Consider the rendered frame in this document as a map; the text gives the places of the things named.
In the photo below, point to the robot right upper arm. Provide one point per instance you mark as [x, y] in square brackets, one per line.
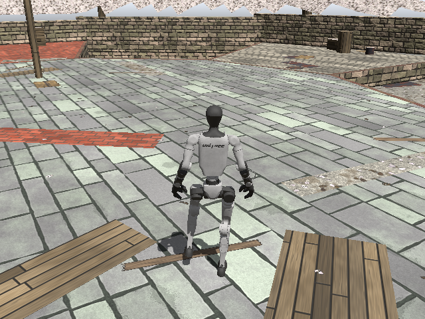
[238, 153]

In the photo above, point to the robot left shin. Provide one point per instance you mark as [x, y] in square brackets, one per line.
[191, 226]

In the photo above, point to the left robot forearm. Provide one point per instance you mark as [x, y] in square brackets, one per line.
[180, 176]

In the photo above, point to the left robot hand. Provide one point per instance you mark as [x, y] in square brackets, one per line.
[178, 189]

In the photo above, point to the robot right shin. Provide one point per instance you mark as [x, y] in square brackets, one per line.
[223, 246]

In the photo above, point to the right robot hand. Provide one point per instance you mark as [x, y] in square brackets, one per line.
[245, 189]

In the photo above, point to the robot left upper arm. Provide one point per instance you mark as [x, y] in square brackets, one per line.
[188, 152]

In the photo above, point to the right robot forearm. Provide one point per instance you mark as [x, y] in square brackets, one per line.
[246, 176]

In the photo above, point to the robot shin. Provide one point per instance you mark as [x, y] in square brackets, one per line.
[191, 226]
[223, 246]

